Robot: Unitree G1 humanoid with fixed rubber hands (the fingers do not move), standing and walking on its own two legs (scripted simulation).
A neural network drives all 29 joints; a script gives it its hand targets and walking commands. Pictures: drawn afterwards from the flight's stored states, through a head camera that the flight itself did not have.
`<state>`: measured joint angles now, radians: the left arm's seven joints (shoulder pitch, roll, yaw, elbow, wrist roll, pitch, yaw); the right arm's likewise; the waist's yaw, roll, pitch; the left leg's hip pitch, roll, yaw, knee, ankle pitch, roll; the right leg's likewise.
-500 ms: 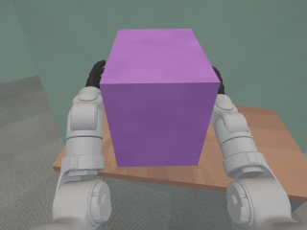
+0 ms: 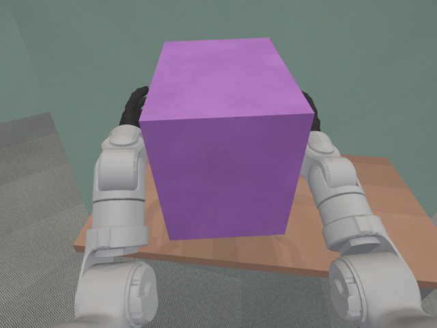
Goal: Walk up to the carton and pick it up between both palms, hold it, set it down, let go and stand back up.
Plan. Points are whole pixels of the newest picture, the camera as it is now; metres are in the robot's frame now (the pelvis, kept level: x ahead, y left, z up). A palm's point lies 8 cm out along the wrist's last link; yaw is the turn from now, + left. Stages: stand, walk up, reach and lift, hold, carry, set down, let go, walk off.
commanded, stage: reach and lift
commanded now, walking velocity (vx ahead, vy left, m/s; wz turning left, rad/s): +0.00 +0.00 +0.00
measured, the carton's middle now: (221, 133) +0.42 -0.01 +0.21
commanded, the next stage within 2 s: hold in 0.18 s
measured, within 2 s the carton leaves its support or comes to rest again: neither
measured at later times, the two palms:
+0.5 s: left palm (120, 120) +0.37 +0.16 +0.26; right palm (304, 115) +0.38 -0.14 +0.27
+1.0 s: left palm (122, 110) +0.36 +0.15 +0.28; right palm (313, 109) +0.37 -0.15 +0.28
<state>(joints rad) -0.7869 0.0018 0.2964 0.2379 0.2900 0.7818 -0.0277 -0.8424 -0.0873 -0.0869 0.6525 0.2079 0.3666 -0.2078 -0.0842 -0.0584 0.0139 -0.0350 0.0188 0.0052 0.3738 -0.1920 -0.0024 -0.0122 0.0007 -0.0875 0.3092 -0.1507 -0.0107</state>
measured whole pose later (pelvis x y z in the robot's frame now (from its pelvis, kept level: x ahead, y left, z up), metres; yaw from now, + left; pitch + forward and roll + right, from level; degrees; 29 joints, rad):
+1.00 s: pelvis +0.00 +0.00 +0.00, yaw -1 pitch -7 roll -1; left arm -0.87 0.03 0.34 0.25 0.27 0.93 -0.05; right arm -0.97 -0.14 -0.03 0.67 0.29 0.58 -0.25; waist -0.07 -0.02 -0.09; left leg -0.06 0.02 0.02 0.37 -0.19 0.00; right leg -0.05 0.00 -0.07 0.32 -0.15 -0.01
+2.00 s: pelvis +0.01 +0.00 +0.00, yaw +0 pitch -7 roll -1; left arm -0.84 0.04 0.32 0.19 0.27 0.93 -0.06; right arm -0.93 -0.13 -0.03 0.60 0.31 0.60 -0.27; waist -0.08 -0.03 -0.08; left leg -0.06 0.02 0.00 0.37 -0.20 -0.01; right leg -0.04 0.01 -0.09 0.31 -0.16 -0.02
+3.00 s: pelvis +0.00 -0.01 +0.00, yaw +0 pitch -6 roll -1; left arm -0.88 0.05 0.33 0.28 0.27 0.90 -0.05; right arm -0.96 -0.12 -0.05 0.66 0.28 0.58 -0.26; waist -0.06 -0.04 -0.10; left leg -0.08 0.03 0.00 0.37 -0.18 -0.01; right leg -0.06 0.01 -0.08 0.31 -0.15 -0.02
